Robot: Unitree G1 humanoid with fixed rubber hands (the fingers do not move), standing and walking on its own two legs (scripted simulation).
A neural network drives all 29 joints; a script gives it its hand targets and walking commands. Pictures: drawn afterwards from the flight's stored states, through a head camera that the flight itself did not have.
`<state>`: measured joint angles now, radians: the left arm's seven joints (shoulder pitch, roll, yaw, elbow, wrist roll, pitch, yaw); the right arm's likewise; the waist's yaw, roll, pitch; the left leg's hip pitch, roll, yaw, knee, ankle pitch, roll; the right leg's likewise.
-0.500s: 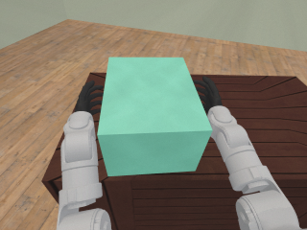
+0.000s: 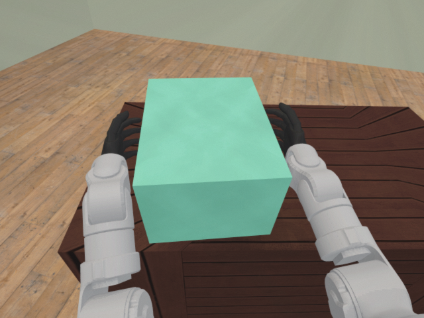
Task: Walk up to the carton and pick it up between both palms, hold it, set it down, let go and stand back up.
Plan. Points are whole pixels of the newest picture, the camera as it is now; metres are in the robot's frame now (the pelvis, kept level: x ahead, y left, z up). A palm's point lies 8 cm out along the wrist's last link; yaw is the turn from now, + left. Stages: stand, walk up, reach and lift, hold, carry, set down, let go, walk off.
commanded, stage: hold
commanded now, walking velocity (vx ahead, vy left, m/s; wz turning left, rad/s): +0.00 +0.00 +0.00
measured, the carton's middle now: (205, 151) +0.40 +0.01 +0.13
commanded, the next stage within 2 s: none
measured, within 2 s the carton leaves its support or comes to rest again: neither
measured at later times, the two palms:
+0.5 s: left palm (115, 154) +0.36 +0.17 +0.18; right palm (293, 142) +0.36 -0.15 +0.18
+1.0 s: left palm (115, 158) +0.35 +0.17 +0.17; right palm (294, 146) +0.35 -0.15 +0.18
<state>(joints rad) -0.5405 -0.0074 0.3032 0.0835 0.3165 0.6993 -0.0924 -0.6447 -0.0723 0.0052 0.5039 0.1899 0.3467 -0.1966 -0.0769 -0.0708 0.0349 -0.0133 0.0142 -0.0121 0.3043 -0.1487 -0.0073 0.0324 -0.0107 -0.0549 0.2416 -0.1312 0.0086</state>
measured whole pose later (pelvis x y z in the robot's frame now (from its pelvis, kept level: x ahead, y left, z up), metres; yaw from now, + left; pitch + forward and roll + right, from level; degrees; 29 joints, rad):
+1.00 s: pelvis +0.00 +0.00 +0.00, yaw +0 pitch -8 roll -1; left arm -0.53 0.00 0.29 0.08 0.31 0.69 -0.08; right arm -0.63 -0.06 -0.01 0.49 0.19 0.34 -0.20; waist -0.08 -0.08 0.03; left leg -0.02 0.01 -0.02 0.32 -0.15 -0.01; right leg 0.03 -0.01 -0.06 0.25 -0.13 0.01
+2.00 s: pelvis +0.00 +0.00 +0.00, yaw +0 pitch -8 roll -1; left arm -0.53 -0.01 0.29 0.08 0.30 0.70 -0.08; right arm -0.63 -0.07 -0.01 0.49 0.19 0.34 -0.19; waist -0.08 -0.07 0.03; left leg -0.02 0.01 -0.02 0.31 -0.15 0.00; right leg 0.03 -0.01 -0.06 0.24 -0.13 0.01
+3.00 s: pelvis +0.01 +0.00 +0.00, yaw +1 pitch -8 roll -1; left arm -0.52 0.00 0.29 0.12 0.32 0.52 -0.10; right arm -0.58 -0.02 -0.05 0.50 0.10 0.15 -0.18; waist -0.06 -0.08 0.06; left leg 0.01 0.01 -0.03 0.29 -0.16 -0.01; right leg 0.06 -0.01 -0.07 0.24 -0.15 0.01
